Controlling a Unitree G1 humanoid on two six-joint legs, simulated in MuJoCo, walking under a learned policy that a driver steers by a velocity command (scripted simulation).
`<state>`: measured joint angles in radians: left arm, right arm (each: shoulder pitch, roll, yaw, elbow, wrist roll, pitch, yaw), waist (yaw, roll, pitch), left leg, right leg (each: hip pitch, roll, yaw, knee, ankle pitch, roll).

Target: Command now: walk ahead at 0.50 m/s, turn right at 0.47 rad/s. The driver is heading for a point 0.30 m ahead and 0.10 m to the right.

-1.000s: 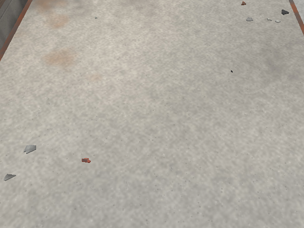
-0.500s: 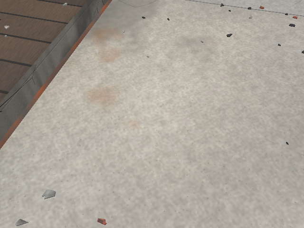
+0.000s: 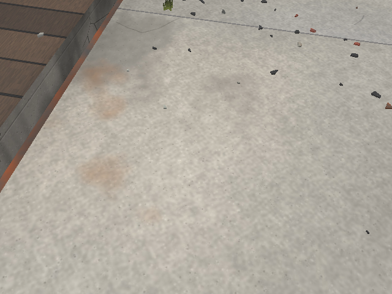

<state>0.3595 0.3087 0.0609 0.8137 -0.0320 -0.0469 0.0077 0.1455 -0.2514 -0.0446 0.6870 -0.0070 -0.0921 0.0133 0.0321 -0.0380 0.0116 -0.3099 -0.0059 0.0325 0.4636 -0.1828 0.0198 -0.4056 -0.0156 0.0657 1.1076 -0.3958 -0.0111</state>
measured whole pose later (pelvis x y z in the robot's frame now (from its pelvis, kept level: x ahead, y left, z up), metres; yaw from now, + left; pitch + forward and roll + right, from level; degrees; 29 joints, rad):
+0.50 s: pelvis +0.21 -0.06 -0.01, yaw -12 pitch +2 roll +1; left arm 0.10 0.25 0.03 0.69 0.01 -0.02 -0.03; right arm 0.21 -0.31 -0.05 0.84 0.01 -0.02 -0.02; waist -0.02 0.02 0.07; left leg -0.43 0.08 -0.02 1.09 -0.52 -0.06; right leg -0.42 0.04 -0.02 0.50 -0.10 -0.06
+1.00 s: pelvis +0.29 -0.05 +0.00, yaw -12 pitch -1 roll +0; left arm 0.16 0.24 0.04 0.93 0.01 0.01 0.02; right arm 0.18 -0.23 -0.02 0.96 -0.01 -0.02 -0.03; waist 0.00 0.00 0.03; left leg -0.21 0.03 0.00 0.51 -0.28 -0.01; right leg -0.24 0.01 0.00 0.48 -0.23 -0.01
